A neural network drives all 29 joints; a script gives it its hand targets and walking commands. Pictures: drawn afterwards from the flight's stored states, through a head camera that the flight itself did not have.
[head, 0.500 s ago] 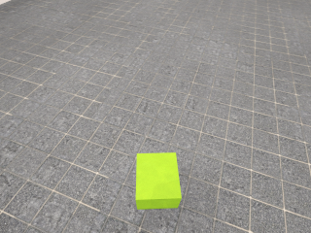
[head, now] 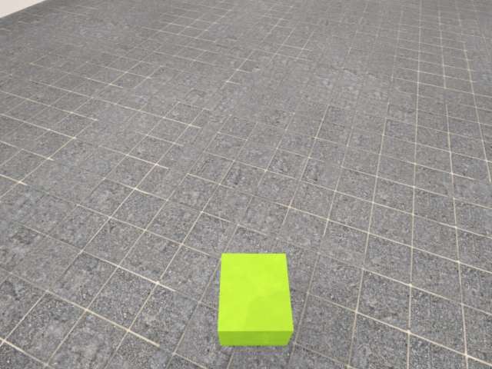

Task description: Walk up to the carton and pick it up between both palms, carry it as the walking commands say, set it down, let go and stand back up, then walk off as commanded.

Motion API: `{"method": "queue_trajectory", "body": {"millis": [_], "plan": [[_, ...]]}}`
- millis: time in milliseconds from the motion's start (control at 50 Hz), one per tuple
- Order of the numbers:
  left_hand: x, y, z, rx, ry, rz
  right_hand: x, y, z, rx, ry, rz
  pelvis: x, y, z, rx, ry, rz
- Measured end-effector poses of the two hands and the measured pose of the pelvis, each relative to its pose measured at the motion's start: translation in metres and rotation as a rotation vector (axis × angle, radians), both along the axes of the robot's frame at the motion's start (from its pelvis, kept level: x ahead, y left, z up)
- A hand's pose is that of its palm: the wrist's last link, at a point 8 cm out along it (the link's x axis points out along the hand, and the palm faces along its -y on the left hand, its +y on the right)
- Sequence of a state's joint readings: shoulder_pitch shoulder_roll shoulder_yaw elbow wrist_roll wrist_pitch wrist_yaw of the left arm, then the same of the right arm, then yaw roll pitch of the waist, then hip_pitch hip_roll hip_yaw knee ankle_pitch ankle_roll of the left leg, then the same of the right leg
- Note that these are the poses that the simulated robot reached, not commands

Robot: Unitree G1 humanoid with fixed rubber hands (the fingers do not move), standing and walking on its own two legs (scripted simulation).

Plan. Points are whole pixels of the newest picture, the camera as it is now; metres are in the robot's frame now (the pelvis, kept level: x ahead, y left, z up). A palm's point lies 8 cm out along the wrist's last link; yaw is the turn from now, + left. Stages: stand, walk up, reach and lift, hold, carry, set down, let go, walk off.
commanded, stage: walk up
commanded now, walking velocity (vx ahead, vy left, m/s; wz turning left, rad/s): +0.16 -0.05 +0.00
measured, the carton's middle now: (253, 298) +0.47 -0.02 -0.67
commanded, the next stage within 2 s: stand in 0.74 s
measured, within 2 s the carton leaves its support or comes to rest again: neither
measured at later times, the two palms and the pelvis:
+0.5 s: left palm out of the picture +0.03 +0.17 -0.12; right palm out of the picture -0.03 -0.25 -0.13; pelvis +0.03 -0.05 +0.02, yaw +0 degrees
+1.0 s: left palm out of the picture -0.01 +0.16 -0.13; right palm out of the picture -0.02 -0.26 -0.12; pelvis +0.03 -0.05 +0.02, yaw +0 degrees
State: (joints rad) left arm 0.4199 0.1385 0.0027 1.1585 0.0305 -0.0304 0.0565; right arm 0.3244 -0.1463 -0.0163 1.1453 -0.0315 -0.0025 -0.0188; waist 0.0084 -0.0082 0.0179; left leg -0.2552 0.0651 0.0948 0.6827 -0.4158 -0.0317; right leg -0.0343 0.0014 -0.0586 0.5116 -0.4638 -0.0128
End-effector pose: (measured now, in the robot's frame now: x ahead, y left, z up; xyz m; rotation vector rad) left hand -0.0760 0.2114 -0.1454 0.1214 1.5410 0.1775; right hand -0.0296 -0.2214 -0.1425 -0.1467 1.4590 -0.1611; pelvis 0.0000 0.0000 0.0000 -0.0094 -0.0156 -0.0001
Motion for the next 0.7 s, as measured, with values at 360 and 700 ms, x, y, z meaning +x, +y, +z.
{"method": "queue_trajectory", "body": {"millis": [360, 700], "plan": [[0.102, -0.016, 0.012, 0.011, -0.122, -0.089, -0.014, -0.016, 0.01, 0.024, 0.084, -0.059, 0.022, -0.029, 0.012, 0.009, -0.025, -0.02], [0.077, -0.057, 0.019, -0.018, -0.095, -0.011, 0.008, -0.044, 0.015, 0.028, 0.086, 0.003, 0.032, -0.055, 0.019, 0.0, -0.003, 0.004]]}}
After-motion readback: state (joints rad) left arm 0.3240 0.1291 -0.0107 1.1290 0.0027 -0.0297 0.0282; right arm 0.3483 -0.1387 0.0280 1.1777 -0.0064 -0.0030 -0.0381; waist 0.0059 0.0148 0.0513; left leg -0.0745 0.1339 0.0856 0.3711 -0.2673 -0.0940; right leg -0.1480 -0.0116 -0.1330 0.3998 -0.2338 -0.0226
